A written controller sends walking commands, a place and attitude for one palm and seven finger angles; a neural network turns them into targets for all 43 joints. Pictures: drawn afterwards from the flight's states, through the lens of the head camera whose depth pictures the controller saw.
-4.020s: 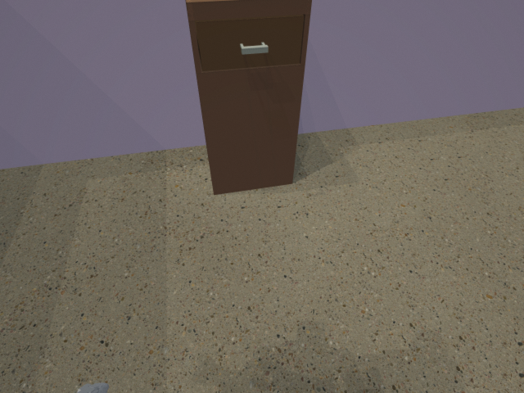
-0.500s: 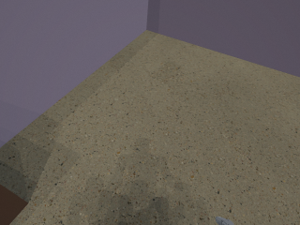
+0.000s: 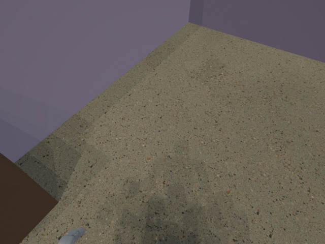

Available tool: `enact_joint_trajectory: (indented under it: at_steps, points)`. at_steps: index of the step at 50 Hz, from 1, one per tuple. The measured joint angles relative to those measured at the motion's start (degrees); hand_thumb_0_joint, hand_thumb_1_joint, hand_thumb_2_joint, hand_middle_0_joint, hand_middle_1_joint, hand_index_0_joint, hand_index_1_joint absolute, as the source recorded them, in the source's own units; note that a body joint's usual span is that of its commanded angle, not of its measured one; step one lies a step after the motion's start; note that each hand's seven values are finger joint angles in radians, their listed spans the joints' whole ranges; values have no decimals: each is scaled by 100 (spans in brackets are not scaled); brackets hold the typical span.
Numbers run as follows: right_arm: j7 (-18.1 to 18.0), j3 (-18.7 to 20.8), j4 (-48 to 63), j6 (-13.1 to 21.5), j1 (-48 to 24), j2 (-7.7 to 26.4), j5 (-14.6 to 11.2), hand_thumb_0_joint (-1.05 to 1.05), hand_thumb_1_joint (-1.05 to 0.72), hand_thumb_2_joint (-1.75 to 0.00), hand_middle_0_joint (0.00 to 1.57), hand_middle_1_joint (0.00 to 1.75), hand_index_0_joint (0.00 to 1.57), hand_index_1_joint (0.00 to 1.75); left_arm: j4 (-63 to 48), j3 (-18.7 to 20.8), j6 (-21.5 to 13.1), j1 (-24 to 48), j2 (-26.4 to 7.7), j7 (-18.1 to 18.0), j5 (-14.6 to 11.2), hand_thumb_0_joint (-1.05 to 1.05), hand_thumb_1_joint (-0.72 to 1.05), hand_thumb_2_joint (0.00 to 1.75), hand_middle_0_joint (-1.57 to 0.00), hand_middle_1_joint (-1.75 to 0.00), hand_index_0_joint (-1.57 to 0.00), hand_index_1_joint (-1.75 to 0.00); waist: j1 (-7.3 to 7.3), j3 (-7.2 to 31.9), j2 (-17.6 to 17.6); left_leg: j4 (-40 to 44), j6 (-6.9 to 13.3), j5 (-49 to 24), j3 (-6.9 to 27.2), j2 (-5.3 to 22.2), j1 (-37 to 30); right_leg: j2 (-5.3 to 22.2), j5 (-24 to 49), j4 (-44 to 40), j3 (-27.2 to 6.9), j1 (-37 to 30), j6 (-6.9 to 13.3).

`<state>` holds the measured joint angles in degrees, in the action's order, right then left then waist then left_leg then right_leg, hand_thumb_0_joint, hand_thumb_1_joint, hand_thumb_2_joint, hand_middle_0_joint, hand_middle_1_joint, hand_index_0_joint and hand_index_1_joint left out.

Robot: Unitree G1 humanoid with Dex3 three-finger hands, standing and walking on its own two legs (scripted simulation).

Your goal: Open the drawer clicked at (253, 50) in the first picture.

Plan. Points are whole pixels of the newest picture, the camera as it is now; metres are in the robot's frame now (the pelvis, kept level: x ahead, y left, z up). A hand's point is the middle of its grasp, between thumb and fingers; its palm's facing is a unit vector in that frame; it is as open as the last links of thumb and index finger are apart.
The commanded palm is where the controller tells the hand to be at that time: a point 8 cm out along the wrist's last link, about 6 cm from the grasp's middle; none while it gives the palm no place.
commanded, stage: turn to face it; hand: left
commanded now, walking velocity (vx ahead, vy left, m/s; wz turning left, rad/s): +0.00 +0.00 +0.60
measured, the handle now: out of the picture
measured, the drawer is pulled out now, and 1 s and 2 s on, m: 0.00 0.00 0.00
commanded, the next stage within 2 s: take the last steps up to it in 1.38 s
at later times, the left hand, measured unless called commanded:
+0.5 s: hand out of the picture -0.06 +0.15 -0.16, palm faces +0.35 -0.89 -0.28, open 7.3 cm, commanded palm none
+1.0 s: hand out of the picture -0.05 +0.23 -0.16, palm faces +0.59 -0.77 -0.24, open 7.3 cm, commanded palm none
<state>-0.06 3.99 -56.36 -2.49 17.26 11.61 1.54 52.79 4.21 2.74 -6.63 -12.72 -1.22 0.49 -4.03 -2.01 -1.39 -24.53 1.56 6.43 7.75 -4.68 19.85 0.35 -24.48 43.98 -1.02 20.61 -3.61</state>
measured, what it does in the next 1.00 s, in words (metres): steps on the spot, turning left: right foot, then left foot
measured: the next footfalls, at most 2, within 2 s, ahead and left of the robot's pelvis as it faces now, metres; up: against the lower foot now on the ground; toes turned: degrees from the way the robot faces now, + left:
right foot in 0.06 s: +0.02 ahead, -0.13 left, +0.00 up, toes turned +3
left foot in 0.62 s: -0.04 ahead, +0.09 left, +0.00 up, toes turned +32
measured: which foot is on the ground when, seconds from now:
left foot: down 0.00-0.06, up 0.08-0.60, down 0.62-1.00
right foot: up 0.00-0.04, down 0.06-0.64, up 0.66-1.00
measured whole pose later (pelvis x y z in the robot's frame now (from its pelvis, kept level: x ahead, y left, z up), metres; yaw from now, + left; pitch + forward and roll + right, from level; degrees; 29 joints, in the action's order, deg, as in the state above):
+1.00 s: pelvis -0.02 -0.01 +0.00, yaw +36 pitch +0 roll -1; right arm 0.7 2.5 -52.4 -2.0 11.4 12.0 1.2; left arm 50.2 3.7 3.3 -7.5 -15.0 -0.5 0.9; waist -1.2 -3.4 1.2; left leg -26.5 2.5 13.6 4.1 -2.5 12.9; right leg 5.4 -22.6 55.2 0.0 26.0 -6.6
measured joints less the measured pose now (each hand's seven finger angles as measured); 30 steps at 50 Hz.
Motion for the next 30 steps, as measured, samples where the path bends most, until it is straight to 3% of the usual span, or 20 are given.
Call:
enact_joint_trajectory:
  at_steps: [3,5,7,10,14,23,30]
  points:
    - [32,64,42,-73,-6,79,-22,0,-91,-89,20,30,20,30,-163,-54,-88,-31,40,-3,-22,0,91,90,-19,-30,-20,-30,47,75,-84,-234,-162,57,166,-112,163,-36,506,-1263,58,-555,149]
    - [28,131,34,-131,-84,154,-36,0,-91,-89,20,30,20,30,-187,-105,-118,-80,113,-29,26,0,91,90,-20,-30,-20,-30,89,57,-193,-1138,-291,1060,57,-100,477,-44,719,-1319,197,-633,451]
    - [53,176,70,-174,-98,226,0,0,-91,-89,20,30,20,30,-197,-171,-82,-193,172,-35,36,0,91,90,-20,-30,-20,-30,81,112,-197,-2396,-361,1547,-236,-74,856,78,673,-1389,369,-776,570]
    - [115,200,127,-183,-174,328,16,0,-91,-89,20,30,20,30,-180,-213,-105,-348,229,-28,23,0,91,90,-20,-30,-21,-30,93,113,-155,-3732,-489,1353,-551,180,1157,221,722,-1629,575,-1010,599]
    - [133,201,171,-195,-295,427,3,0,-91,-89,20,30,20,30,-180,-274,-211,-487,310,-10,19,0,91,90,-20,-30,-21,-30,116,-15,-102,-4302,-657,1135,-625,510,1170,360,706,-1690,922,-1160,630]
    - [126,108,174,-320,-853,507,-14,0,-91,-89,20,30,19,30,-58,-278,-222,-988,275,-7,96,0,92,90,-20,-30,-21,-30,404,-287,4,-3604,-697,1538,-841,769,655,580,504,-1428,1594,-1110,608]
    - [154,-62,439,-160,-1345,358,-63,0,-91,-90,20,30,19,30,154,-160,-104,-1261,-43,19,131,0,91,90,-20,-30,-21,-30,671,-398,244,-1692,-444,1623,-1367,665,-145,846,251,-929,2023,-891,410]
